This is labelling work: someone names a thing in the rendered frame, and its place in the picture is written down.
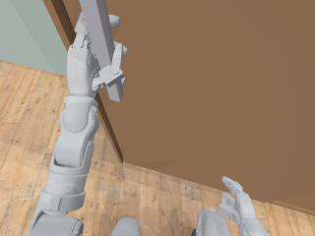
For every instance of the wardrobe door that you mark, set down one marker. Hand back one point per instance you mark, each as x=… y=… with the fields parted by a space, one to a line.
x=303 y=201
x=217 y=88

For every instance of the left robot thigh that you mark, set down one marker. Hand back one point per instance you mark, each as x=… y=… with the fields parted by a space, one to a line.
x=127 y=227

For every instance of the right robot thigh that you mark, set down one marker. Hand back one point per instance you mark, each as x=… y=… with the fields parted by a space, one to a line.
x=211 y=223

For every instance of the handle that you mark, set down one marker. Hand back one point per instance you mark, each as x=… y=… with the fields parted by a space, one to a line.
x=98 y=23

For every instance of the robot thigh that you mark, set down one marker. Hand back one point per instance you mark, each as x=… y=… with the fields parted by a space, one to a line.
x=211 y=223
x=127 y=227

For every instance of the robot left upper arm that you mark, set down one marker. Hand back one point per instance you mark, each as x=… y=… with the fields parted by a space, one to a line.
x=57 y=225

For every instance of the robot right hand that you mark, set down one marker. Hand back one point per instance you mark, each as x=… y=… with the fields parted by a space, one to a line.
x=237 y=208

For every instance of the right robot forearm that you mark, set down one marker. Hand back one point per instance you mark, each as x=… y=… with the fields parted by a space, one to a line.
x=250 y=226

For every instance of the robot left hand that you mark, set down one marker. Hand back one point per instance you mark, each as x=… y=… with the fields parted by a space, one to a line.
x=82 y=63

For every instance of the left robot forearm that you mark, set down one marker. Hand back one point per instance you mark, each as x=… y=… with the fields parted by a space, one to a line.
x=70 y=164

